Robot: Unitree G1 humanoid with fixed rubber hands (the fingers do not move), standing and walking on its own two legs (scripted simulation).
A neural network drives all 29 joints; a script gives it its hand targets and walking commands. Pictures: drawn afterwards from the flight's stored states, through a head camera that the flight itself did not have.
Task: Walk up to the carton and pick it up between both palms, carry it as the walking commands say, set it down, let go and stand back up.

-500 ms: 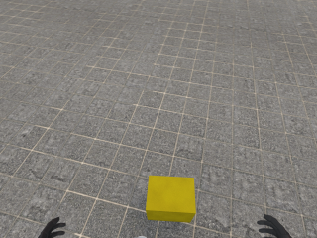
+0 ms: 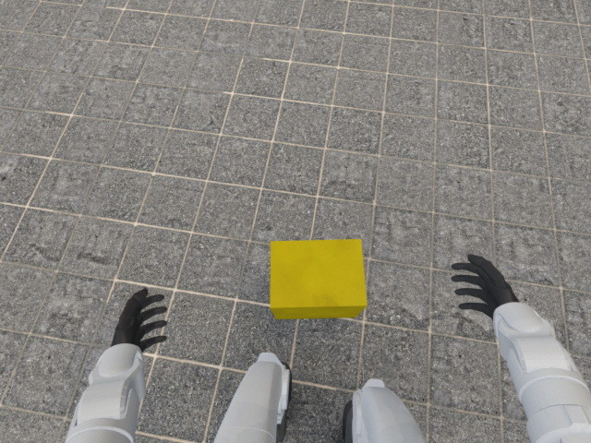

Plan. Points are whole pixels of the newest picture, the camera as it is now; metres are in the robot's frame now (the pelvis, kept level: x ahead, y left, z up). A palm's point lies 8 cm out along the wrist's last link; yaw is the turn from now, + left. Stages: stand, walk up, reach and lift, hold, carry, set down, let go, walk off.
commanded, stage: reach and lift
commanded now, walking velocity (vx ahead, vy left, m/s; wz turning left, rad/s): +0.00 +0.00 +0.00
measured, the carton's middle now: (315, 281) +0.45 +0.01 -0.60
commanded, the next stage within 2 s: none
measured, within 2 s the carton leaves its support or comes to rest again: neither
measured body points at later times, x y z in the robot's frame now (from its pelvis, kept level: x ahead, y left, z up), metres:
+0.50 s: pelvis -0.03 +0.00 -0.04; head +0.23 +0.01 +0.33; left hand +0.38 +0.26 -0.14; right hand +0.43 -0.20 -0.14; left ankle +0.09 +0.10 -0.67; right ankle +0.01 -0.12 -0.67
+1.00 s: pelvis -0.03 +0.01 -0.09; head +0.27 +0.01 +0.25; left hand +0.43 +0.25 -0.21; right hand +0.47 -0.19 -0.22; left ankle +0.09 +0.11 -0.67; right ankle +0.01 -0.12 -0.67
